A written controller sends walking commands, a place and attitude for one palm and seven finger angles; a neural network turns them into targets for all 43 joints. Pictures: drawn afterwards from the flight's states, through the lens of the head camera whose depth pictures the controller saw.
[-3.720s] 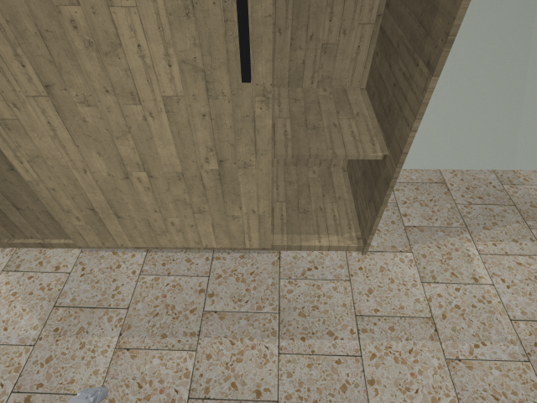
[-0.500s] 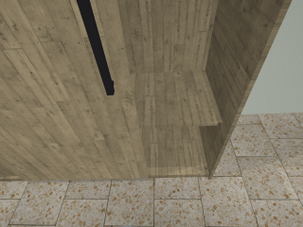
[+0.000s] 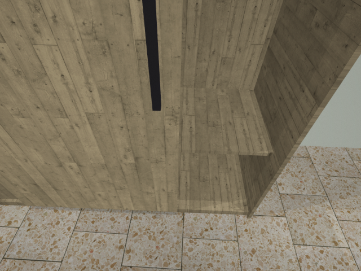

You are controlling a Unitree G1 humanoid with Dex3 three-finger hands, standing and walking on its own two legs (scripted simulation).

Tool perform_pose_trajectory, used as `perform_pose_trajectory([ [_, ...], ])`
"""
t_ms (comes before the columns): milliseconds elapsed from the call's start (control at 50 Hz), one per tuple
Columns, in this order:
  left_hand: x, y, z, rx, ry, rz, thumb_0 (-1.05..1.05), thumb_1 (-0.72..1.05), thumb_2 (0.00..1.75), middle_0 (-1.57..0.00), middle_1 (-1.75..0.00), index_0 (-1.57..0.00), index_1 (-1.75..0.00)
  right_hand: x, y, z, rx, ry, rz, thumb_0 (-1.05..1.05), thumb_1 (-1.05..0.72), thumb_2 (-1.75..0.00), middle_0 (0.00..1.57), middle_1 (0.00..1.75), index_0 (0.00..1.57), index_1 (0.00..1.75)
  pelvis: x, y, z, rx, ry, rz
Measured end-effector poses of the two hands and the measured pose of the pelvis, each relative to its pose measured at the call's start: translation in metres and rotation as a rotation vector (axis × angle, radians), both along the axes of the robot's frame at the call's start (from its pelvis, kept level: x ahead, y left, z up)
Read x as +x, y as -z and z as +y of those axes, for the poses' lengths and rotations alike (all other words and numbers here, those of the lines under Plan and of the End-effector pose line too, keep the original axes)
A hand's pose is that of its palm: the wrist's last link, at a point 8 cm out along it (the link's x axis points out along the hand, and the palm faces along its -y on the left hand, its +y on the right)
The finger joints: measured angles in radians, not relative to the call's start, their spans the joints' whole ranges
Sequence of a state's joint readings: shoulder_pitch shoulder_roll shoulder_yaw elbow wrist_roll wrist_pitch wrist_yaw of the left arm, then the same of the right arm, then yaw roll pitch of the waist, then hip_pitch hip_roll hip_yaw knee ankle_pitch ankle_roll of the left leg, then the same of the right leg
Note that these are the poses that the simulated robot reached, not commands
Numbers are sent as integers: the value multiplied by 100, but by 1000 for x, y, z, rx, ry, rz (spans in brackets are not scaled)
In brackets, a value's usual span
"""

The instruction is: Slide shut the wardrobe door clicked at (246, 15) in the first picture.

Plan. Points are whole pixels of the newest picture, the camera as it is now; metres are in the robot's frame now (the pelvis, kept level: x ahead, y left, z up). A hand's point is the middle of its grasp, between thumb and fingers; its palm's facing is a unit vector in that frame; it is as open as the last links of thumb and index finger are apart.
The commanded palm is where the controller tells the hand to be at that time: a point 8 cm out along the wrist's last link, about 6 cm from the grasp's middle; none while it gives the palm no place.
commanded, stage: come to a stop and stand still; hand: left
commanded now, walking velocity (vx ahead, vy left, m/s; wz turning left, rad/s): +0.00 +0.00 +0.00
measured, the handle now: (153, 49) +0.52 +0.11 +0.24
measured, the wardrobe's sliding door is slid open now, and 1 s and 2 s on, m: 0.41 0.41 0.41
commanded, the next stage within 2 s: look again from close up in 0.38 s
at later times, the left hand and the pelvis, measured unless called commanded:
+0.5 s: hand out of the picture -0.01 +0.18 -0.18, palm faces +0.02 -0.98 -0.20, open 7.4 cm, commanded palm none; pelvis -0.01 +0.01 -0.01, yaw +1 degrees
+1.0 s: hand out of the picture -0.04 +0.15 -0.18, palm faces +0.04 -0.99 -0.17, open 7.4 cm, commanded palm none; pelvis -0.02 -0.01 +0.00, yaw +0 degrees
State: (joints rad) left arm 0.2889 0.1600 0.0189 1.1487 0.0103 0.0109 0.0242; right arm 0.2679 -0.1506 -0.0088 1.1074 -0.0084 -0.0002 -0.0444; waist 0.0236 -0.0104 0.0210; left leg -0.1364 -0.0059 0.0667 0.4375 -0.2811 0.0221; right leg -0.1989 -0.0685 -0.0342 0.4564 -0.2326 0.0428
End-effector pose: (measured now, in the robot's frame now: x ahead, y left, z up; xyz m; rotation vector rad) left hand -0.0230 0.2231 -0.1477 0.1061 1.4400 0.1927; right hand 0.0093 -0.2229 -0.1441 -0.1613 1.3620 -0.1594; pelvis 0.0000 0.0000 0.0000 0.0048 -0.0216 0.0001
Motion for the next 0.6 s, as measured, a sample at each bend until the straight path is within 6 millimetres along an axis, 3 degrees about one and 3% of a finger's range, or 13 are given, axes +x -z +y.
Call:
perform_pose_trajectory([
  [260,9,2,-14,-37,20,4,1,91,90,-20,-30,-20,-30,-22,-2,16,28,28,54,0,-91,-90,20,30,20,30,5,-3,3,-4,1,-1],
  [600,10,1,1,17,58,-79,1,91,90,-20,-30,-20,-30,-19,9,9,35,0,-33,1,-92,-90,20,30,20,30,-12,6,4,-6,-8,-16],
])
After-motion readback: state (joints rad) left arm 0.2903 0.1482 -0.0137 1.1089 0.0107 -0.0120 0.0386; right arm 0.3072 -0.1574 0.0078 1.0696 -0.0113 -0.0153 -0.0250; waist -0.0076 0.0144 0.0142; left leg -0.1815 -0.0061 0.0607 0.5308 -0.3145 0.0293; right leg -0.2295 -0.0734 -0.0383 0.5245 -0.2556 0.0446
